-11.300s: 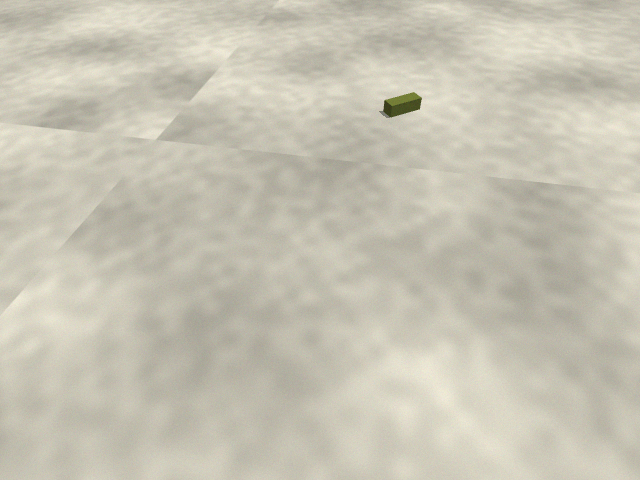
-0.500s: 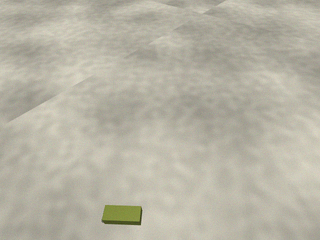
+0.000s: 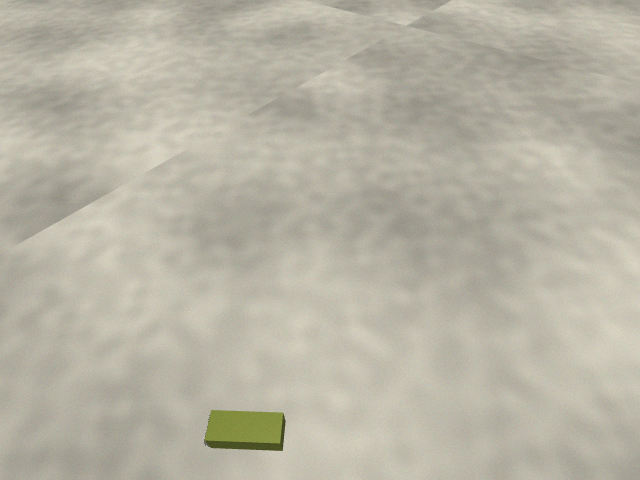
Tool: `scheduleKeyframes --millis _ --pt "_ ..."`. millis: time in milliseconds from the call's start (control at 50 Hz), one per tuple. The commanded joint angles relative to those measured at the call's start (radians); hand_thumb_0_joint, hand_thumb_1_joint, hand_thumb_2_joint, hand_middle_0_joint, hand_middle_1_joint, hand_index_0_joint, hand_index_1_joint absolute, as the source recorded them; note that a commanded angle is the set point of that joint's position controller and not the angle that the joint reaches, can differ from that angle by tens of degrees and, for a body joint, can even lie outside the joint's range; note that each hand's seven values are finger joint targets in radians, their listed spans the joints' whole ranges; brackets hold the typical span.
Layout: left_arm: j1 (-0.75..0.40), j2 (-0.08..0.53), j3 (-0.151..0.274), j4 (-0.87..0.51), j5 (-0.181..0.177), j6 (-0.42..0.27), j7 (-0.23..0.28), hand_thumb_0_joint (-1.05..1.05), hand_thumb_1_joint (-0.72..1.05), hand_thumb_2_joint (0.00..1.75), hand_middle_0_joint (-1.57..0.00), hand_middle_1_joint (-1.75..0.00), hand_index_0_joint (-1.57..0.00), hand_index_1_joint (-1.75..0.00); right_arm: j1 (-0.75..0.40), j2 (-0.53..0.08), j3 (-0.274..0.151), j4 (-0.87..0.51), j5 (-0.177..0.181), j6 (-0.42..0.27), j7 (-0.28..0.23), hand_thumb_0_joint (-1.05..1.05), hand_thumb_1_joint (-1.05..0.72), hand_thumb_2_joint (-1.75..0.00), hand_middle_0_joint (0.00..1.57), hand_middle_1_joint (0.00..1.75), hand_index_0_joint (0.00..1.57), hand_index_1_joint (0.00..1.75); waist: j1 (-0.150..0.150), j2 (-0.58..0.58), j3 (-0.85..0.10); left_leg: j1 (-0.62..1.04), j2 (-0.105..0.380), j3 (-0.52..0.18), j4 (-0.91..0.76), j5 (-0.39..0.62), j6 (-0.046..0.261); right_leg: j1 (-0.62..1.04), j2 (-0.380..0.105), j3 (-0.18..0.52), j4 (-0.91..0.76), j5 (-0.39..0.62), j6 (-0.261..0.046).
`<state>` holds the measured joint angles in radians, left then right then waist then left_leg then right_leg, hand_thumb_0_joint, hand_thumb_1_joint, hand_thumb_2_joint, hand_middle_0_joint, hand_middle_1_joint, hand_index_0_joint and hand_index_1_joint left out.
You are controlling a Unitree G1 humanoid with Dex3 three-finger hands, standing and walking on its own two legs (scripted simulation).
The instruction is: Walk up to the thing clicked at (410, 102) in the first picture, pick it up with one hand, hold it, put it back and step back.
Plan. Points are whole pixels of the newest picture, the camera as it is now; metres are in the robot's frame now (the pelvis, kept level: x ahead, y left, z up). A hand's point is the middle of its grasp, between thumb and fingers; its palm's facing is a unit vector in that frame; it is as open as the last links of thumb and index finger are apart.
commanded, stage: rise first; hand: left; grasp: from above
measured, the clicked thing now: (246, 430) +0.42 +0.26 -0.75
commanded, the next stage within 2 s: none
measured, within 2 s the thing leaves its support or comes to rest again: neither
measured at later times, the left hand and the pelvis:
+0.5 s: hand out of the picture +0.12 +0.26 -0.20, palm faces -0.08 -0.91 -0.39, open 13.1 cm; pelvis -0.02 +0.01 -0.05, yaw +1 degrees
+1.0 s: hand out of the picture +0.14 +0.29 -0.31, palm faces -0.34 -0.74 -0.58, open 14.2 cm; pelvis -0.04 +0.01 -0.16, yaw +1 degrees
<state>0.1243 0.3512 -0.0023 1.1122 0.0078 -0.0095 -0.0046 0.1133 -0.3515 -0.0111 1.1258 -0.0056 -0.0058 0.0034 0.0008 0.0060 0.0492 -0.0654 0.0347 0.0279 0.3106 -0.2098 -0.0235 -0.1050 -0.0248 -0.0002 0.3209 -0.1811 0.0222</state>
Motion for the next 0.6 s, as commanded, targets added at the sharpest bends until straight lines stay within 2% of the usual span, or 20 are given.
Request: scheduleKeyframes --millis 0,20,40,60,100,120,140,160,200,240,280,320,360,400,460,480,520,540,560,580 --pt "-0.390 0.035 0.044 -0.407 -0.048 -0.108 0.030 0.00 0.75 0.97 -0.15 -0.46 -0.12 -0.46 -0.010 -0.037 0.014 -0.335 0.065 -0.067 -0.030 0.00 -0.94 -0.91 0.20 0.30 0.20 0.30 -0.111 0.016 0.010 -0.158 -0.038 0.032 0.041 0.059 0.033 -0.206 0.018 -0.008 0.030 0.103 -0.023" --pt "-0.470 0.092 0.062 -0.312 -0.045 -0.097 0.036 0.00 0.67 0.99 -0.12 -0.54 -0.09 -0.54 0.037 -0.063 0.008 -0.283 0.067 -0.065 -0.040 0.00 -0.90 -0.90 0.20 0.30 0.20 0.30 -0.079 -0.053 -0.029 -0.156 -0.038 0.029 0.056 0.041 0.040 -0.147 0.014 -0.019 0.024 0.055 -0.015" --pt "-0.312 0.177 0.120 -0.134 -0.020 -0.055 0.040 0.00 0.59 1.01 -0.10 -0.62 -0.07 -0.62 0.066 -0.095 -0.007 -0.271 0.061 -0.058 -0.047 0.00 -0.90 -0.90 0.20 0.30 0.20 0.30 -0.068 -0.074 -0.021 -0.188 -0.043 0.028 0.080 0.011 0.041 -0.173 0.022 -0.029 0.038 0.009 -0.021" --pt "-0.229 0.195 0.136 -0.083 -0.008 -0.038 0.026 0.00 0.51 1.04 -0.07 -0.70 -0.04 -0.70 0.069 -0.103 -0.023 -0.299 0.060 -0.050 -0.045 0.00 -0.87 -0.89 0.20 0.30 0.20 0.30 -0.033 -0.036 -0.027 -0.223 -0.041 0.034 0.111 0.026 0.036 -0.183 0.023 -0.031 0.067 0.012 -0.026" --pt "-0.322 0.270 0.179 -0.141 0.035 -0.051 0.005 0.00 0.35 1.06 -0.02 -0.86 -0.02 -0.86 0.103 -0.102 -0.052 -0.331 0.046 -0.061 -0.054 0.00 -0.89 -0.90 0.20 0.30 0.20 0.30 -0.028 -0.031 -0.169 -0.226 -0.044 0.026 0.166 0.070 0.037 -0.167 0.017 -0.023 0.128 0.069 -0.025" --pt "-0.255 0.283 0.202 -0.128 0.070 -0.045 -0.010 0.00 0.27 1.07 0.00 -0.94 0.00 -0.94 0.110 -0.099 -0.063 -0.358 0.037 -0.066 -0.051 0.00 -0.87 -0.89 0.20 0.30 0.20 0.30 -0.018 -0.008 -0.241 -0.243 -0.049 0.024 0.201 0.117 0.035 -0.143 0.009 -0.024 0.172 0.124 -0.025" --pt "-0.149 0.246 0.201 -0.052 0.099 -0.029 -0.023 0.00 0.21 1.02 0.00 -1.02 -0.02 -1.02 0.146 -0.092 -0.072 -0.354 0.026 -0.068 -0.045 0.00 -0.88 -0.90 0.20 0.30 0.20 0.30 -0.013 -0.022 -0.247 -0.283 -0.054 0.017 0.242 0.148 0.033 -0.167 0.010 -0.025 0.210 0.155 -0.027" --pt "-0.088 0.219 0.197 -0.066 0.123 -0.021 -0.036 0.00 0.13 1.03 0.00 -1.09 -0.02 -1.06 0.146 -0.091 -0.080 -0.382 0.022 -0.070 -0.039 0.00 -0.87 -0.89 0.20 0.30 0.20 0.30 0.015 0.000 -0.274 -0.291 -0.056 0.017 0.266 0.172 0.027 -0.168 0.014 -0.028 0.237 0.161 -0.033" --pt "-0.078 0.235 0.223 -0.184 0.144 -0.002 -0.029 0.00 -0.03 1.02 -0.01 -1.10 -0.03 -1.08 0.140 -0.083 -0.092 -0.434 0.024 -0.073 -0.038 0.00 -0.87 -0.89 0.20 0.30 0.20 0.30 0.042 0.067 -0.353 -0.261 -0.058 0.015 0.265 0.219 0.012 -0.146 0.018 -0.029 0.252 0.184 -0.039" --pt "-0.074 0.157 0.173 -0.191 0.158 0.045 -0.017 0.00 -0.15 1.00 -0.02 -1.11 -0.04 -1.08 0.117 -0.072 -0.084 -0.478 0.029 -0.072 -0.033 0.00 -0.86 -0.89 0.20 0.30 0.20 0.30 0.020 0.050 -0.286 -0.299 -0.053 0.004 0.264 0.184 0.009 -0.199 0.025 -0.040 0.250 0.133 -0.039" --pt "-0.164 0.170 0.172 -0.240 0.174 0.083 -0.004 0.00 -0.30 1.01 -0.03 -1.10 -0.04 -1.08 0.089 -0.073 -0.086 -0.514 0.032 -0.077 -0.028 0.00 -0.86 -0.89 0.20 0.30 0.20 0.30 -0.003 0.017 -0.237 -0.359 -0.043 -0.005 0.302 0.123 0.014 -0.273 0.029 -0.048 0.275 0.071 -0.036" --pt "-0.140 0.152 0.164 -0.264 0.177 0.111 0.003 0.00 -0.44 0.99 -0.05 -1.10 -0.06 -1.09 0.086 -0.068 -0.085 -0.544 0.032 -0.085 -0.021 0.00 -0.87 -0.89 0.20 0.30 0.20 0.30 -0.008 0.000 -0.216 -0.412 -0.039 -0.005 0.335 0.041 0.017 -0.340 0.034 -0.049 0.305 -0.014 -0.036" --pt "-0.113 0.122 0.161 -0.311 0.177 0.118 0.006 0.00 -0.53 1.00 -0.06 -1.10 -0.06 -1.10 0.109 -0.062 -0.090 -0.559 0.030 -0.101 -0.017 0.00 -0.86 -0.89 0.20 0.30 0.20 0.30 -0.013 -0.015 -0.242 -0.441 -0.035 -0.012 0.378 0.024 0.018 -0.379 0.036 -0.055 0.352 -0.034 -0.035" --pt "-0.101 0.133 0.177 -0.357 0.187 0.113 0.008 0.00 -0.55 0.99 -0.06 -1.11 -0.06 -1.11 0.116 -0.061 -0.093 -0.574 0.026 -0.116 -0.015 0.00 -0.87 -0.89 0.20 0.30 0.20 0.30 -0.014 -0.030 -0.254 -0.496 -0.033 -0.017 0.432 0.009 0.021 -0.427 0.035 -0.055 0.401 -0.046 -0.033" --pt "-0.081 0.167 0.205 -0.494 0.211 0.088 0.010 0.00 -0.57 0.99 -0.07 -1.11 -0.07 -1.11 0.119 -0.050 -0.098 -0.598 0.022 -0.137 -0.017 0.00 -0.89 -0.90 0.20 0.30 0.20 0.30 -0.010 0.024 -0.350 -0.524 -0.031 -0.016 0.512 0.027 0.020 -0.479 0.028 -0.042 0.490 -0.027 -0.034" --pt "-0.055 0.149 0.187 -0.517 0.220 0.087 0.008 0.00 -0.56 0.98 -0.07 -1.11 -0.08 -1.11 0.116 -0.049 -0.096 -0.608 0.021 -0.143 -0.019 0.00 -0.89 -0.90 0.20 0.30 0.20 0.30 -0.020 0.046 -0.345 -0.536 -0.028 -0.019 0.530 0.029 0.016 -0.510 0.028 -0.042 0.517 -0.031 -0.035" --pt "-0.023 0.180 0.211 -0.591 0.254 0.088 0.014 0.00 -0.58 1.00 -0.08 -1.11 -0.07 -1.11 0.111 -0.048 -0.096 -0.620 0.017 -0.152 -0.024 0.00 -0.89 -0.90 0.20 0.30 0.20 0.30 -0.010 0.082 -0.376 -0.549 -0.022 -0.028 0.557 0.043 0.010 -0.538 0.026 -0.042 0.558 -0.028 -0.040" --pt "0.018 0.167 0.208 -0.611 0.265 0.094 0.017 0.00 -0.57 0.99 -0.07 -1.11 -0.07 -1.11 0.116 -0.046 -0.098 -0.627 0.017 -0.153 -0.027 0.00 -0.89 -0.90 0.20 0.30 0.20 0.30 -0.010 0.082 -0.397 -0.541 -0.020 -0.027 0.567 0.057 0.010 -0.547 0.026 -0.040 0.570 -0.023 -0.040" --pt "0.051 0.132 0.177 -0.619 0.271 0.105 0.015 0.00 -0.57 0.99 -0.07 -1.11 -0.08 -1.11 0.118 -0.042 -0.094 -0.631 0.017 -0.154 -0.028 0.00 -0.90 -0.90 0.20 0.30 0.20 0.30 -0.022 0.077 -0.387 -0.548 -0.016 -0.035 0.571 0.060 0.009 -0.564 0.028 -0.043 0.582 -0.027 -0.041" --pt "0.067 0.146 0.200 -0.650 0.278 0.115 0.019 0.00 -0.57 0.99 -0.07 -1.10 -0.07 -1.10 0.116 -0.045 -0.097 -0.638 0.017 -0.155 -0.028 0.00 -0.89 -0.90 0.20 0.30 0.20 0.30 -0.014 0.087 -0.388 -0.558 -0.015 -0.039 0.581 0.060 0.009 -0.572 0.027 -0.043 0.592 -0.029 -0.041"
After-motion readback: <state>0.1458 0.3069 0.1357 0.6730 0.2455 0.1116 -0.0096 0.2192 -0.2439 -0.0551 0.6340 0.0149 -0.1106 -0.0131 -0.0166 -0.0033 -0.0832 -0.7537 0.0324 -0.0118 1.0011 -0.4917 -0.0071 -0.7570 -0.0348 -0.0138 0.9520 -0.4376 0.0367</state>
